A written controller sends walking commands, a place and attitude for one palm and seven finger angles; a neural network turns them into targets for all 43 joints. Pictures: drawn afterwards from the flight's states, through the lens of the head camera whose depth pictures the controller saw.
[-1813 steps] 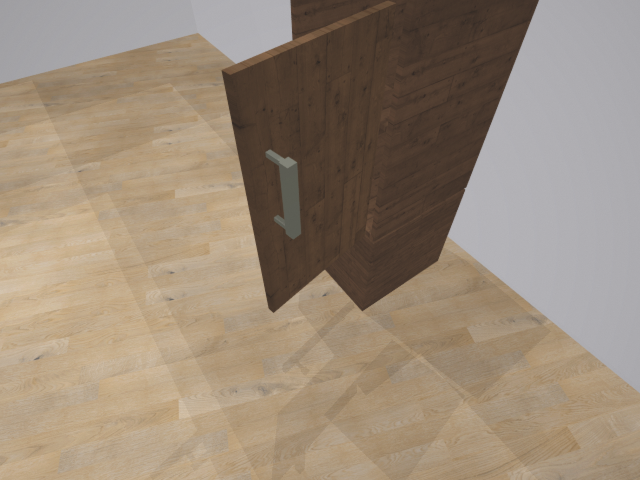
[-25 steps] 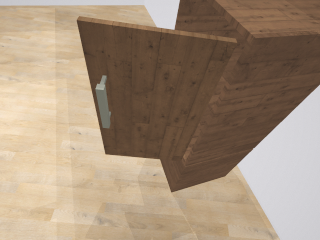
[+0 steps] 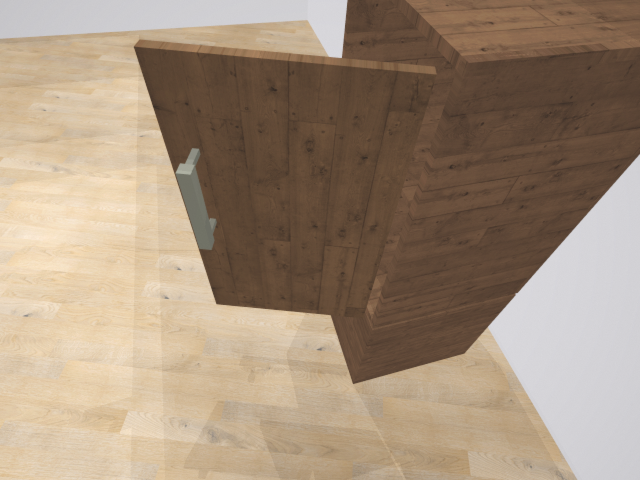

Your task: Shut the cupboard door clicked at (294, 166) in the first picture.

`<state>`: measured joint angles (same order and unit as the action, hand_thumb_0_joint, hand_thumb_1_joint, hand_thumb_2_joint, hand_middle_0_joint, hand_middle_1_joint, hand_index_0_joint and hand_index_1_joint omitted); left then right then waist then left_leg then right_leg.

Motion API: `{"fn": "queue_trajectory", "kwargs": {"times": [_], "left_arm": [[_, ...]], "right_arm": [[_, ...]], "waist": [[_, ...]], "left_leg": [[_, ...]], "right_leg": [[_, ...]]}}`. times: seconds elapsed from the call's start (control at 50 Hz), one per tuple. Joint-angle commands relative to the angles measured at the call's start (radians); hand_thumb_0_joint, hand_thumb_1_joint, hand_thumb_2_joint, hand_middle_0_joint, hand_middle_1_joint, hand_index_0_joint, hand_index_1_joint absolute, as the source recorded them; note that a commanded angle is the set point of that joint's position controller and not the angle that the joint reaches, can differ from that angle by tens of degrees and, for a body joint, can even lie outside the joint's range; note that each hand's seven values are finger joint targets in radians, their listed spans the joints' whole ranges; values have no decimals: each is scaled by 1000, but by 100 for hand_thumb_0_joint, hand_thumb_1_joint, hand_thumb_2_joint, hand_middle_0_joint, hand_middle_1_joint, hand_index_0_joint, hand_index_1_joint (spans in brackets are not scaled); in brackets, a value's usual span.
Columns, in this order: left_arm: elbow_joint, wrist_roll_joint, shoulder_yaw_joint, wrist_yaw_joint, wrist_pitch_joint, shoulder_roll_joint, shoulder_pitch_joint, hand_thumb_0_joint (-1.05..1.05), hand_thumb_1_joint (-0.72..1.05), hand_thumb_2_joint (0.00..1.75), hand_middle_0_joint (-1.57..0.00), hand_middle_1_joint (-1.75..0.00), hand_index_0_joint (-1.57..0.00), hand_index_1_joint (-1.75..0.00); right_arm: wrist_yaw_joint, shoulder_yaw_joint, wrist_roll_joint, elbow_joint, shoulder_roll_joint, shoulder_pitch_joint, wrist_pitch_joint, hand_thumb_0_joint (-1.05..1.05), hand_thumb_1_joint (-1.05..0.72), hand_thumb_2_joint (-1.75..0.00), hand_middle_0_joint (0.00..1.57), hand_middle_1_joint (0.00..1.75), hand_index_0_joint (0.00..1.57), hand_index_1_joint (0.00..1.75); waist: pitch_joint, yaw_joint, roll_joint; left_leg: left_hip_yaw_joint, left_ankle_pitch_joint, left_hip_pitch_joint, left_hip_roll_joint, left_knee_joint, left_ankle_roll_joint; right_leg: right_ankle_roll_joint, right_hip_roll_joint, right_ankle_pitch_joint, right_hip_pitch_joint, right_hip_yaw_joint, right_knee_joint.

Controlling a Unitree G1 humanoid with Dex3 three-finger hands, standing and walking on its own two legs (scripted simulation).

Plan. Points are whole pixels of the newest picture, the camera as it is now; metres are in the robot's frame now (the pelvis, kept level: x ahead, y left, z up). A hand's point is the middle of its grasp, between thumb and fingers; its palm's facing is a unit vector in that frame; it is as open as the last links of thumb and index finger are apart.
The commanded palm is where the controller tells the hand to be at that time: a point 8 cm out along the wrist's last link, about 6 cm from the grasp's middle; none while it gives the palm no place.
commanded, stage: come to a stop and stand still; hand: left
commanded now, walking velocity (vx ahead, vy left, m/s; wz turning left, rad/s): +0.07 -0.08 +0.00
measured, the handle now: (200, 201) +0.48 +0.22 +0.04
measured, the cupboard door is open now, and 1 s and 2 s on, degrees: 70 70 70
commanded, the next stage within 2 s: look again from close up in 0.70 s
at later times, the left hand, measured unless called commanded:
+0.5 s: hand out of the picture +0.01 +0.16 -0.17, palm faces -0.01 -0.98 -0.19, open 7.3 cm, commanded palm none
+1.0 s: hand out of the picture +0.02 +0.19 -0.16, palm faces +0.00 -0.98 -0.22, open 7.4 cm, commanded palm none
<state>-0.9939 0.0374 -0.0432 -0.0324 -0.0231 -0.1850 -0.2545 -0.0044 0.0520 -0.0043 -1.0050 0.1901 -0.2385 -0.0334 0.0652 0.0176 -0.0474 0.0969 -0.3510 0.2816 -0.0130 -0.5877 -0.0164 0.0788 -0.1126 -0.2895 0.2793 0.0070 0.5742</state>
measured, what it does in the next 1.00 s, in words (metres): steps on the spot: right foot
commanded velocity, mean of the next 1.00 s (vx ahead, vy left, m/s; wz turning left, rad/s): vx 0.01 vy -0.03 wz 0.00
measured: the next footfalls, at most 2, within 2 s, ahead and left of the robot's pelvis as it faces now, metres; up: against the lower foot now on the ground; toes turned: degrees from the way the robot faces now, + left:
right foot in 0.34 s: +0.02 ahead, -0.09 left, +0.00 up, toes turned -7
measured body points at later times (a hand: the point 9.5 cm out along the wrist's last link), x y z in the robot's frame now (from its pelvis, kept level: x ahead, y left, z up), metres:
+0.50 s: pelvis +0.01 -0.01 +0.01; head +0.03 +0.00 +0.45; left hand +0.01 +0.22 -0.15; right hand +0.01 -0.23 -0.15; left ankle +0.01 +0.09 -0.73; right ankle -0.03 -0.10 -0.73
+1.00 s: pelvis +0.00 +0.01 +0.01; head -0.01 +0.02 +0.46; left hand +0.02 +0.24 -0.15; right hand +0.06 -0.23 -0.13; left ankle +0.01 +0.09 -0.73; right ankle -0.03 -0.10 -0.73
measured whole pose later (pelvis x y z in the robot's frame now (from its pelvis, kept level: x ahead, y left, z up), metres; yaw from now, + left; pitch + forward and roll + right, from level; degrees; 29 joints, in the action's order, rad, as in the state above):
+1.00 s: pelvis +0.00 +0.01 +0.01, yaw +0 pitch -2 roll +0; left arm -1.05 0.02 0.02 -0.04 0.01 -0.20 -0.30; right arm -0.02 0.00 -0.01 -1.08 0.19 -0.19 0.00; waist 0.01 0.01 -0.01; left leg 0.10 -0.23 0.17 -0.01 -0.44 0.05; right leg -0.01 0.00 -0.28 0.10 -0.04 0.41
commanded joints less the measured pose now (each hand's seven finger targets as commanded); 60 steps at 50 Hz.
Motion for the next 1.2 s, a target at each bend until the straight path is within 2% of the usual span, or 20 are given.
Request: {"fn": "queue_trajectory", "kwargs": {"times": [0.0,0.02,0.06,0.08,0.12,0.18,0.22,0.28,0.3,0.32,0.34,0.36,0.38,0.42,0.48,0.52,0.56,0.64,0.8,1.18], "left_arm": [[96,-15,-25,-9,-13,-51,13,0,90,90,-20,-30,-20,-30],[82,-8,-21,-13,-16,-54,19,0,90,90,-20,-30,-20,-30],[37,-4,-16,5,-4,-51,-6,0,90,90,-20,-30,-20,-30],[19,-4,-10,11,1,-34,-32,0,90,90,-20,-30,-20,-30],[1,-6,1,16,5,-21,-39,0,90,90,-20,-30,-20,-30],[-4,-11,11,14,3,-6,-33,0,90,90,-20,-30,-20,-30],[-6,-11,16,12,7,-3,-14,0,90,90,-20,-30,-20,-30],[-50,-17,19,6,20,4,-102,0,90,90,-20,-30,-20,-30],[-63,-18,20,2,30,-20,-110,0,90,90,-20,-30,-20,-30],[-14,-11,41,-2,43,-165,-121,0,90,90,-20,-30,-20,-30],[-7,-12,34,-11,35,-103,-143,0,90,90,-20,-30,-20,-30],[-4,-11,34,-13,45,-98,-117,0,90,90,-20,-30,-20,-30],[8,-16,30,-15,52,-86,-106,0,90,90,-20,-30,-20,-30],[16,-19,34,-20,66,-80,-108,0,90,90,-20,-30,-20,-30],[7,-20,29,-25,68,-87,-135,0,90,90,-20,-30,-20,-30],[-3,-19,33,-28,70,-88,-178,0,90,90,-20,-30,-20,-30],[0,-22,28,-28,62,-97,-158,0,90,90,-20,-30,-20,-30],[1,-20,31,-29,60,-94,-160,0,90,90,-20,-30,-20,-30],[-3,-21,35,-23,54,-116,-108,0,90,90,-20,-30,-20,-30],[-66,-19,43,-19,38,-102,-108,0,90,90,-20,-30,-20,-30]], "right_arm": [[-8,25,-24,48,157,-156,26,0,-90,-90,20,30,20,30],[-14,19,-27,42,135,-130,32,0,-90,-90,20,30,20,30],[-21,-3,-27,52,87,-43,43,0,-90,-90,20,30,20,30],[-22,-7,-26,53,80,-30,49,0,-90,-90,20,30,20,30],[-26,-14,-22,32,62,-46,57,0,-90,-90,20,30,20,30],[-31,-11,-24,2,72,-85,53,0,-90,-90,20,30,20,30],[-33,-12,-25,-17,64,-103,50,0,-90,-90,20,30,20,30],[-33,-17,-15,-33,66,-85,49,0,-90,-90,20,30,20,30],[-31,-24,-8,-39,36,-91,53,0,-90,-90,20,30,20,30],[-24,-30,-16,44,95,-51,57,0,-90,-90,20,30,20,30],[-21,-19,-22,69,72,-24,64,0,-90,-90,20,30,20,30],[-23,-16,-23,58,71,-45,61,0,-90,-90,20,30,20,30],[-24,-15,-22,51,63,-76,59,0,-90,-90,20,30,20,30],[-20,-28,-21,35,39,-93,63,0,-90,-90,20,30,20,30],[-29,-25,-11,12,41,-98,68,0,-90,-90,20,30,20,30],[-31,-29,-10,2,43,-96,68,0,-90,-90,20,30,20,30],[-34,-23,-7,-3,57,-88,57,0,-90,-90,20,30,20,30],[-31,-23,-6,-8,71,-52,53,0,-90,-90,20,30,20,30],[-22,-26,-7,-24,109,18,50,0,-90,-90,20,30,20,30],[-17,-38,-4,-80,118,-14,53,0,-90,-90,20,30,20,30]], "waist": [[-38,-49,302],[-24,-47,315],[-16,-11,178],[-19,-1,150],[-4,-6,130],[-24,-28,141],[8,-37,124],[-40,5,89],[-38,1,37],[75,-10,130],[-3,4,34],[-81,-23,-67],[-111,-31,-124],[-101,-37,-91],[-79,-30,84],[-101,-17,62],[-60,-27,47],[-38,-21,13],[-7,-19,52],[3,-14,47]], "left_leg": [[-386,93,-85,322,364,157],[-431,25,-7,339,402,204],[-352,-20,11,286,397,206],[-303,20,-7,266,398,198],[-252,119,-31,250,396,193],[-261,94,-72,263,395,196],[-281,90,-61,271,387,196],[-224,85,-36,214,301,135],[-184,91,9,164,262,92],[-135,94,-3,68,241,48],[-155,16,22,87,161,40],[-145,92,-11,84,98,46],[-131,98,-18,76,58,46],[-109,156,-29,72,58,46],[-120,331,-55,95,78,55],[-104,439,-82,103,55,57],[-101,343,-66,101,78,52],[-100,329,-86,104,104,58],[-121,278,-115,115,185,59],[-153,172,-114,124,312,52]], "right_leg": [[-60,82,-284,208,-62,243],[-80,69,-285,187,-3,362],[-90,46,-166,170,12,435],[-85,47,-134,159,-3,415],[-79,51,-112,135,-24,336],[-78,63,-144,78,-37,202],[-83,66,-161,46,-36,89],[-82,64,33,-123,-25,-187],[-96,27,81,-182,44,-249],[-118,39,40,-87,14,-198],[-120,11,-28,-25,54,-182],[-140,-2,11,-53,89,-190],[-151,-29,-9,-54,120,-222],[-159,-46,159,-73,128,-218],[-142,-18,422,-103,68,-130],[-131,-15,571,-140,62,-118],[-133,-19,523,-129,60,-120],[-123,-14,476,-120,65,-147],[-113,-4,265,-88,68,-210],[-93,-6,115,-100,40,-250]]}}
